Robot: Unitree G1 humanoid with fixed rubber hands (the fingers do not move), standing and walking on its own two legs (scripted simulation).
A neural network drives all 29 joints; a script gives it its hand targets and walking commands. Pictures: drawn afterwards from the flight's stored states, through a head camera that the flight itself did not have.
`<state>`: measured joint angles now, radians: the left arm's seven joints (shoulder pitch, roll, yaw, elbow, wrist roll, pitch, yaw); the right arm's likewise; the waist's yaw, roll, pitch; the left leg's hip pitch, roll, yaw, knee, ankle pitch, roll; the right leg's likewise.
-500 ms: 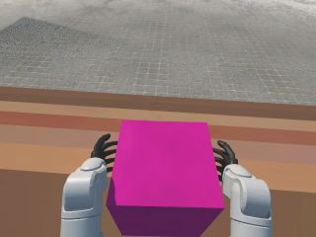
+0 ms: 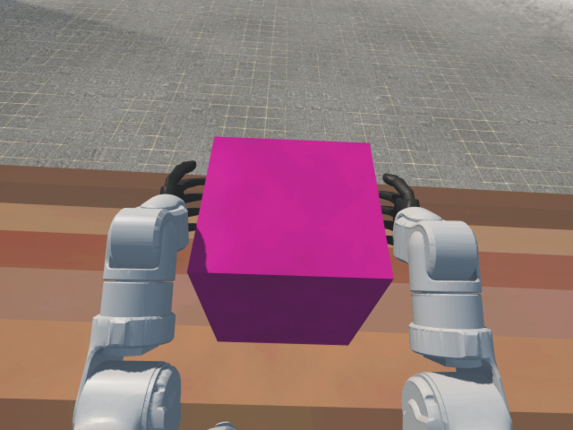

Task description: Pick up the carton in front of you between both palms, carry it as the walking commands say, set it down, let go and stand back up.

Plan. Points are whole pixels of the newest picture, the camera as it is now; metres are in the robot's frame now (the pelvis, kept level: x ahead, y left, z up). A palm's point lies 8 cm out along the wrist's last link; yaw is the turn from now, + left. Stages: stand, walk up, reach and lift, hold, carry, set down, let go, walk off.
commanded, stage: carry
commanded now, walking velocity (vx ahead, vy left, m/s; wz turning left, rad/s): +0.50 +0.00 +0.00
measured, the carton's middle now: (287, 250) +0.37 +0.00 +0.05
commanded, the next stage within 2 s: none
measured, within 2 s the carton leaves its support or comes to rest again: neither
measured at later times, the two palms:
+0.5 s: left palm (220, 92) +0.71 +0.13 +0.10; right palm (366, 108) +0.70 -0.17 +0.09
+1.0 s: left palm (248, 90) +1.02 +0.09 -0.06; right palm (346, 97) +1.03 -0.20 -0.08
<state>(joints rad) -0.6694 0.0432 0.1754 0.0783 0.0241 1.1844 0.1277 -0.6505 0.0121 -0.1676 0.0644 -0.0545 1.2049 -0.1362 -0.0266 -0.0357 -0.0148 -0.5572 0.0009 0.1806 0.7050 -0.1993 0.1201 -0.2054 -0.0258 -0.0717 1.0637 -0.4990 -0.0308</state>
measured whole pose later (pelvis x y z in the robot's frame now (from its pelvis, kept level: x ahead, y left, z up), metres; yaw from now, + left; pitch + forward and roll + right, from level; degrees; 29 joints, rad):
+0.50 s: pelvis +0.35 -0.02 -0.05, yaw +3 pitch +3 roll +3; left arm -0.71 -0.02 0.28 0.05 0.09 1.22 0.11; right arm -0.69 0.02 -0.18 0.07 -0.05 1.22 -0.15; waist -0.08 -0.03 -0.04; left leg -0.05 -0.06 0.12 0.87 -0.81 0.04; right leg -0.57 -0.03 -0.09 0.48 0.34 -0.07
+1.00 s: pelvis +0.67 -0.08 -0.15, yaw -2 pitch +5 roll +1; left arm -0.58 -0.03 0.20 0.06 0.01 1.03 0.13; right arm -0.51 0.08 -0.22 -0.06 -0.08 1.12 -0.13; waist 0.12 0.03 0.06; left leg -0.69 -0.03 0.07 0.63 0.25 0.04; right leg -0.29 0.19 -0.11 0.92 -0.61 -0.20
